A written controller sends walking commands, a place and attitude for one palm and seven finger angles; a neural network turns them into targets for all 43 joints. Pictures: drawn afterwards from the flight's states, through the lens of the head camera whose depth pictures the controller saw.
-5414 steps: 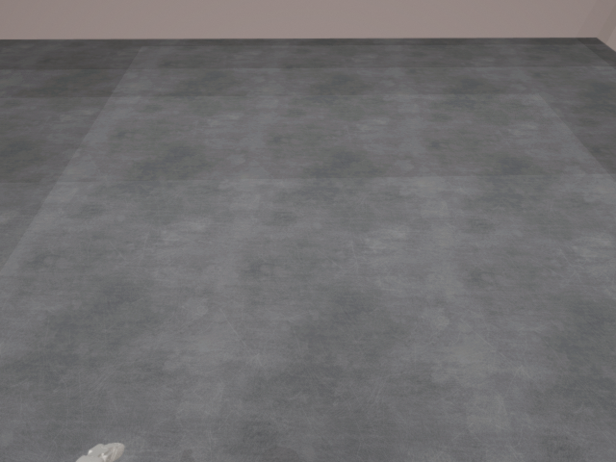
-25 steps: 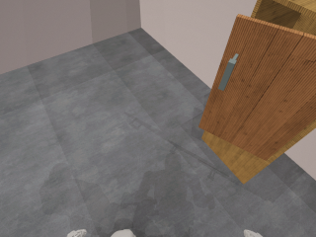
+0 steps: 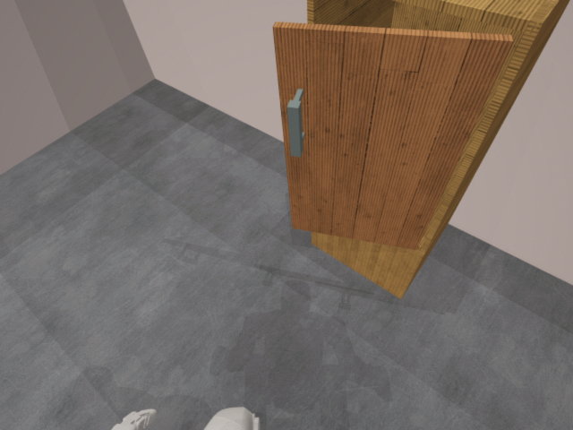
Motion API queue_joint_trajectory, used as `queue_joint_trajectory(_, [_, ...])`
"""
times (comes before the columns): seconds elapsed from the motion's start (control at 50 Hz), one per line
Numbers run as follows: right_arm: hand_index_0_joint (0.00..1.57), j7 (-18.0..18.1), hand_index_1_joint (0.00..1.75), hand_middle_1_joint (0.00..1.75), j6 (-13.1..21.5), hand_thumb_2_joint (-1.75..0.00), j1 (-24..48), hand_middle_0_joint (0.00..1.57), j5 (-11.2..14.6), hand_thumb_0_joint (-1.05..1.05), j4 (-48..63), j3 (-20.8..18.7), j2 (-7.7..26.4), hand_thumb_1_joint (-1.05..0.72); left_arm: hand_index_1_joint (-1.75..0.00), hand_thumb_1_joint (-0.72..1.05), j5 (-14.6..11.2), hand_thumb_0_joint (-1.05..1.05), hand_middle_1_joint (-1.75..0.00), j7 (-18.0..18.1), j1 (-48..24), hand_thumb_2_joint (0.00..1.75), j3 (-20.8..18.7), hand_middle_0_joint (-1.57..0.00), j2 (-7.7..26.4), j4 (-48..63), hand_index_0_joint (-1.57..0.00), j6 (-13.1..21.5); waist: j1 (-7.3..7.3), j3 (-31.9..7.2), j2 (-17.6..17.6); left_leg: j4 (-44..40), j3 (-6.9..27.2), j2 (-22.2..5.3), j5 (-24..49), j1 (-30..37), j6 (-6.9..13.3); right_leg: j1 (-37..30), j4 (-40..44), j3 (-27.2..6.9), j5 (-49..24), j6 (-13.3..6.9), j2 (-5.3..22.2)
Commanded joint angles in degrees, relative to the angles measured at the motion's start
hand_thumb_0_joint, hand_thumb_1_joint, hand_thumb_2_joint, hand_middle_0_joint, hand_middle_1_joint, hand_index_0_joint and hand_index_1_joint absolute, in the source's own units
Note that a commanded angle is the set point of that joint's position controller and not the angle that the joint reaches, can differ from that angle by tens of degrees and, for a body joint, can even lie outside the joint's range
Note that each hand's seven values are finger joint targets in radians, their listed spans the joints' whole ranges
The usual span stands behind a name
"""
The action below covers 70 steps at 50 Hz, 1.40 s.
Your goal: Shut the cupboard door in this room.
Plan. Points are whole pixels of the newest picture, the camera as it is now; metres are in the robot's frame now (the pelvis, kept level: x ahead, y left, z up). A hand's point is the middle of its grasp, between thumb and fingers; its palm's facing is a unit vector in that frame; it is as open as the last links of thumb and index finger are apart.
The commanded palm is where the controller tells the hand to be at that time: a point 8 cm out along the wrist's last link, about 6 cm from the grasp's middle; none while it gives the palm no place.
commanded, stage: turn to face it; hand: left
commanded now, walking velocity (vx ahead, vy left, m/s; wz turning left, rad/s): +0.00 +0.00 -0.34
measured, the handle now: (298, 123) +0.64 +0.01 +0.03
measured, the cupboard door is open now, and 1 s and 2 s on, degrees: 24 24 24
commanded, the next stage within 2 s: take the last steps up to it in 0.30 s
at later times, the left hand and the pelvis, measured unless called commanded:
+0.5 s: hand out of the picture +0.13 +0.21 -0.16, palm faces -0.15 -0.97 -0.21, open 7.4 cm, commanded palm none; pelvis +0.03 +0.02 +0.01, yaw -10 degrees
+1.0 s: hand (216, 421) +0.15 +0.14 -0.19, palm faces -0.24 -0.96 -0.14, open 7.4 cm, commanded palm none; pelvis +0.12 -0.02 -0.01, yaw -15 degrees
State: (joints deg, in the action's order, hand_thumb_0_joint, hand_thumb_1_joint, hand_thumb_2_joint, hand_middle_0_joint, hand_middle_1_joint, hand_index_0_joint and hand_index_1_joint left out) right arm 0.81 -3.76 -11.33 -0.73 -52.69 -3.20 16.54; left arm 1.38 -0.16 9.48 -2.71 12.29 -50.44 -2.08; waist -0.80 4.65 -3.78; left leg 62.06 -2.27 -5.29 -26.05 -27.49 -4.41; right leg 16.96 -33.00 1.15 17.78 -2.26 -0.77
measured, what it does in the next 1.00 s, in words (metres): walks ahead, turning right: left foot, then right foot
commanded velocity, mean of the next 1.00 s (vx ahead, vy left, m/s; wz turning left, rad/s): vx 0.10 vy -0.04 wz -0.16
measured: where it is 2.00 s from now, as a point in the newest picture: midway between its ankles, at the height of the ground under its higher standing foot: outside the picture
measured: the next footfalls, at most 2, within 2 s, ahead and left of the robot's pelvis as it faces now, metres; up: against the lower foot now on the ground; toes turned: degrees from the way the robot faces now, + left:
left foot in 0.28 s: +0.08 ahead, +0.14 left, +0.00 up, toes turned -4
right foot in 0.62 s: +0.02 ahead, -0.11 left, +0.00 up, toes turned -15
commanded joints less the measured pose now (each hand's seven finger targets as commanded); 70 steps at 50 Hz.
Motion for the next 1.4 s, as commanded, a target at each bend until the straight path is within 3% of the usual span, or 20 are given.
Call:
queue_joint_trajectory(0.0, [0.20,0.4,0.30,0.30,2.0,-0.90,0.8,0.20,0.0,0.00,4.8,-0.2,2.1,-0.90,-0.30,0.90,-0.1,0.00,-0.30,1.1,3.2,0.90,-3.0,-0.20,11.5,2.3,-0.20,1.6,1.81,-10.1,11.7,-3.1,1.0,1.0,2.6,-4.3,-0.4,-14.1,9.6,-14.2,-37.3,-8.3,13.6])
queue_joint_trajectory(0.2, [0.20,0.9,0.30,0.30,2.8,-0.90,-3.8,0.20,0.4,0.00,2.9,0.0,0.6,-0.90,-0.30,0.90,-0.1,0.00,-0.30,1.3,0.3,0.90,-3.3,-0.20,10.5,1.5,-0.20,0.9,-1.35,-7.1,10.4,-32.5,1.0,3.4,13.1,14.3,1.5,-1.9,6.8,-17.7,-23.8,-5.4,10.9])
queue_joint_trajectory(0.26, [0.20,1.5,0.30,0.30,3.4,-0.90,-6.3,0.20,-1.0,0.00,3.4,-1.0,9.6,-0.90,-0.30,0.90,-0.8,0.00,-0.30,0.5,3.7,0.90,-2.1,-0.20,5.3,2.7,-0.20,0.3,-1.07,-7.1,-12.4,-44.6,22.1,-19.4,28.1,20.5,13.9,10.0,-15.2,-3.2,16.1,2.5,-2.2])
queue_joint_trajectory(0.32, [0.20,2.1,0.30,0.30,3.9,-0.90,-3.6,0.20,-1.4,0.00,3.7,0.0,6.2,-0.90,-0.30,0.90,-0.1,0.00,-0.30,0.0,1.1,0.90,-2.9,-0.20,6.6,1.7,-0.20,-0.2,-0.06,-4.5,-7.6,-44.2,17.2,-16.0,34.4,15.5,15.2,11.7,-30.9,-5.2,13.2,3.7,0.8])
queue_joint_trajectory(0.4, [0.20,2.1,0.30,0.30,3.8,-0.90,-3.4,0.20,-1.3,0.00,2.5,0.1,5.0,-0.90,-0.30,0.90,-0.5,0.00,-0.30,-0.7,0.5,0.90,-1.8,-0.20,3.9,0.9,-0.20,-0.4,-0.18,-7.2,-5.2,-40.8,6.9,-11.7,40.3,20.3,13.4,7.4,-19.4,-0.8,10.7,4.1,1.1])
queue_joint_trajectory(0.54, [0.20,1.2,0.30,0.30,3.0,-0.90,-4.2,0.20,-1.1,0.00,-0.6,-1.3,7.2,-0.90,-0.30,0.90,0.1,0.00,-0.30,-1.9,3.7,0.90,-1.8,-0.20,4.0,-1.7,-0.20,0.2,0.81,-5.0,-4.3,-40.4,5.4,-10.4,3.8,11.1,9.3,-7.9,5.6,4.2,0.4,2.4,-1.2])
queue_joint_trajectory(0.56, [0.20,1.0,0.30,0.30,3.1,-0.90,-4.0,0.20,-0.8,0.00,-0.6,-1.1,5.8,-0.90,-0.30,0.90,0.2,0.00,-0.30,-1.7,6.3,0.90,-2.2,-0.20,5.8,-2.6,-0.20,0.7,2.12,-4.7,-0.1,-35.3,2.5,-7.5,1.6,6.8,7.3,-13.3,11.8,0.7,0.6,1.2,1.1])
queue_joint_trajectory(0.6, [0.20,0.1,0.30,0.30,3.6,-0.90,2.0,0.20,-0.4,0.00,3.1,0.4,0.4,-0.90,-0.30,0.90,0.3,0.00,-0.30,-0.6,11.9,0.90,-3.6,-0.20,13.6,-4.5,-0.20,1.5,6.19,-1.4,19.2,-11.9,-5.4,2.7,-11.5,-10.7,2.8,-18.3,23.7,-25.3,8.3,-9.0,20.5])
queue_joint_trajectory(0.62, [0.20,0.3,0.30,0.30,3.2,-0.90,3.1,0.20,-0.6,0.00,3.2,-0.1,2.1,-0.90,-0.30,0.90,0.1,0.00,-0.30,0.0,11.7,0.90,-3.3,-0.20,12.4,-4.6,-0.20,2.0,5.55,-0.4,17.0,-4.6,-0.1,1.4,-8.5,-12.0,3.2,-14.5,24.0,-27.0,8.5,-12.0,21.1])
queue_joint_trajectory(0.72, [0.20,-0.6,0.30,0.30,4.1,-0.90,-1.3,0.20,-0.8,0.00,-0.1,0.4,-0.9,-0.90,-0.30,0.90,0.1,0.00,-0.30,0.6,5.8,0.90,-1.7,-0.20,7.1,-4.7,-0.20,3.8,0.44,-0.7,10.5,-7.9,-1.5,0.3,2.0,-5.4,2.2,-11.1,17.9,-10.0,-19.0,-10.0,14.3])
queue_joint_trajectory(0.84, [0.20,-0.2,0.30,0.30,5.3,-0.90,-5.9,0.20,-0.7,0.00,-2.4,1.3,-1.9,-0.90,-0.30,0.90,-0.5,0.00,-0.30,0.5,6.9,0.90,-1.7,-0.20,7.0,-7.7,-0.20,3.7,-1.26,-3.4,10.4,-30.8,-5.6,3.6,13.7,11.1,3.4,-9.8,10.8,-6.1,-22.3,-6.2,9.9])
queue_joint_trajectory(0.86, [0.20,0.1,0.30,0.30,5.9,-0.90,-9.5,0.20,-0.9,0.00,-3.9,1.1,-0.4,-0.90,-0.30,0.90,-0.8,0.00,-0.30,0.4,6.9,0.90,-1.3,-0.20,5.8,-7.9,-0.20,3.5,-2.77,-4.5,7.8,-34.8,-4.0,3.1,18.2,19.2,4.0,-5.5,5.4,-5.0,-21.2,-4.8,8.3])
queue_joint_trajectory(0.9, [0.20,0.9,0.30,0.30,6.2,-0.90,-18.8,0.20,-1.9,0.00,-5.9,-1.0,9.2,-0.90,-0.30,0.90,-1.0,0.00,-0.30,0.1,9.5,0.90,-0.3,-0.20,1.3,-6.5,-0.20,3.3,-4.75,-9.2,-13.6,-42.5,23.4,-19.1,25.4,32.6,14.6,10.9,-19.3,3.2,14.2,0.1,-1.2])
queue_joint_trajectory(0.92, [0.20,1.4,0.30,0.30,5.7,-0.90,-18.9,0.20,-1.8,0.00,-6.0,-0.7,8.6,-0.90,-0.30,0.90,-0.1,0.00,-0.30,0.3,6.2,0.90,-0.5,-0.20,3.1,-5.3,-0.20,2.8,-5.52,-7.4,-10.6,-46.6,26.3,-21.2,19.5,28.3,16.6,13.8,-28.2,-0.9,19.1,0.0,-0.5])
queue_joint_trajectory(0.98, [0.20,1.6,0.30,0.30,5.7,-0.90,-10.1,0.20,-1.5,0.00,-3.6,0.6,3.1,-0.90,-0.30,0.90,-0.1,0.00,-0.30,-0.6,2.7,0.90,-0.8,-0.20,1.6,-5.4,-0.20,2.4,-1.70,0.6,-5.2,-49.9,16.8,-16.0,14.5,15.1,14.8,13.7,-29.6,-2.9,9.5,1.1,4.6])
queue_joint_trajectory(1.06, [0.20,2.2,0.30,0.30,5.4,-0.90,-4.6,0.20,-0.9,0.00,-4.3,1.1,1.9,-0.90,-0.30,0.90,-0.8,0.00,-0.30,0.1,6.0,0.90,0.1,-0.20,-1.0,-7.6,-0.20,1.6,1.11,-6.5,-4.1,-41.4,3.1,-10.6,41.6,17.1,12.6,-0.8,-5.8,1.0,3.2,3.2,2.9])
queue_joint_trajectory(1.12, [0.20,1.7,0.30,0.30,4.3,-0.90,-3.3,0.20,0.2,0.00,-5.3,0.3,1.3,-0.90,-0.30,0.90,-0.4,0.00,-0.30,0.7,9.4,0.90,-0.4,-0.20,2.2,-8.8,-0.20,1.7,2.85,-6.5,0.0,-36.5,0.2,-5.7,31.0,14.7,7.8,-8.0,7.9,-0.2,-14.7,2.8,3.1])
queue_joint_trajectory(1.16, [0.20,0.9,0.30,0.30,3.5,-0.90,-4.9,0.20,0.6,0.00,-4.9,0.2,-1.1,-0.90,-0.30,0.90,0.2,0.00,-0.30,1.2,7.1,0.90,-0.8,-0.20,7.0,-7.8,-0.20,1.9,1.36,-4.5,6.4,-33.6,-2.9,0.2,13.3,10.3,4.3,-7.0,8.0,-8.9,-28.2,-0.9,11.4])
queue_joint_trajectory(1.28, [0.20,1.4,0.30,0.30,1.5,-0.90,-2.8,0.20,0.6,0.00,-3.8,-0.6,-1.2,-0.90,-0.30,0.90,0.3,0.00,-0.30,2.9,6.5,0.90,-2.0,-0.20,9.4,-7.3,-0.20,1.9,3.22,-8.6,17.5,-8.5,1.5,5.3,-8.1,1.0,2.5,-19.2,5.9,-14.0,-68.9,-10.1,20.6])
queue_joint_trajectory(1.38, [0.20,0.7,0.30,0.30,0.8,-0.90,0.1,0.20,0.5,0.00,-1.9,-0.4,-1.7,-0.90,-0.30,0.90,0.6,0.00,-0.30,3.3,2.8,0.90,-2.7,-0.20,9.8,-4.5,-0.20,1.1,2.62,-8.6,13.8,-9.3,2.7,5.3,-3.7,2.6,1.9,-15.2,7.8,-10.3,-53.6,-9.6,19.5])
